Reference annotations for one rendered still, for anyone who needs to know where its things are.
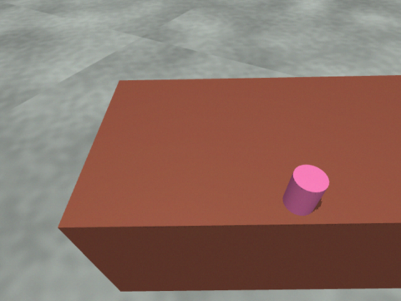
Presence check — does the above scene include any can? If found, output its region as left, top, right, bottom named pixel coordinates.
left=283, top=164, right=329, bottom=216

